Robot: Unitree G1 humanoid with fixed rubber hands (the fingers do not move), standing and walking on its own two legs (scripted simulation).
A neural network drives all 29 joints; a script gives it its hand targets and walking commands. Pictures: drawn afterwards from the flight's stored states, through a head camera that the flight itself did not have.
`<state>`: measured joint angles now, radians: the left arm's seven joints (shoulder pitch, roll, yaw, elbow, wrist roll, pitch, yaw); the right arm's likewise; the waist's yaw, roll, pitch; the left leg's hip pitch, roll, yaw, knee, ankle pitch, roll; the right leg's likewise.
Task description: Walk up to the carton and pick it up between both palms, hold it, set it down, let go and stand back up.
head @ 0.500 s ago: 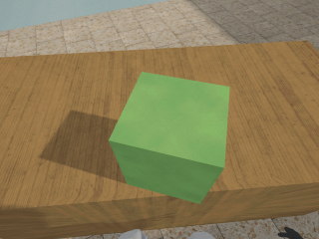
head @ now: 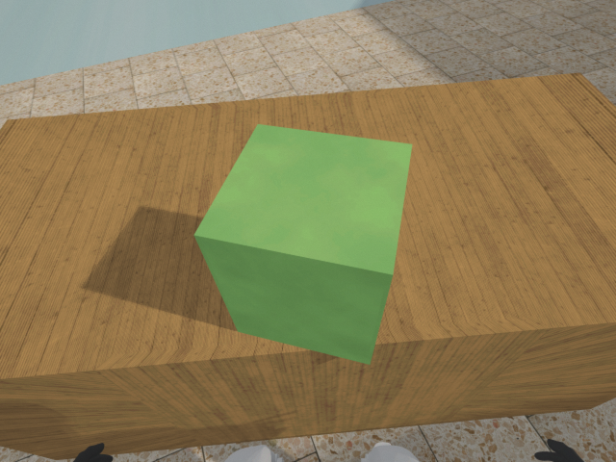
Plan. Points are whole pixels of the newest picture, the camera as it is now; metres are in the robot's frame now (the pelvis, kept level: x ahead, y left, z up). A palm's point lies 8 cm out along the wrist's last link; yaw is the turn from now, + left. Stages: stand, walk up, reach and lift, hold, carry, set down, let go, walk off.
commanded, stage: walk up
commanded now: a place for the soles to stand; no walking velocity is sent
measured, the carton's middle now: (315, 248) +0.39 +0.02 +0.04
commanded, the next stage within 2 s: stand in 0.96 s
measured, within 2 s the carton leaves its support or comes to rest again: neither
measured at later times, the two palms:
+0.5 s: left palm out of the picture +0.09 +0.33 -0.09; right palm out of the picture +0.08 -0.31 -0.09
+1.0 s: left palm out of the picture +0.11 +0.33 -0.08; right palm out of the picture +0.09 -0.31 -0.09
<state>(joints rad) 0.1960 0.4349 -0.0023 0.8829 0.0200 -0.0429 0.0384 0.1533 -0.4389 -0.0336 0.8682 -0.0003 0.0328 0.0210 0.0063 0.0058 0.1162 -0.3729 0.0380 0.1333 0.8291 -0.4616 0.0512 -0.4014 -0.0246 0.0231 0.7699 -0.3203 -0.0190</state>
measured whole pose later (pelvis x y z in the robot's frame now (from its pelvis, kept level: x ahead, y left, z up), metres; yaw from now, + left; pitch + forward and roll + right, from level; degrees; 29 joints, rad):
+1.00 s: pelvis +0.00 +0.01 +0.01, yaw +0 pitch -2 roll +0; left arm 0.13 0.43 0.00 0.90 0.02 -0.04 0.00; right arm 0.14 -0.44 -0.03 0.98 0.00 -0.03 0.02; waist 0.01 0.00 0.07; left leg -0.30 0.05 0.13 0.69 -0.35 0.03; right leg -0.38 -0.01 0.02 0.68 -0.26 -0.02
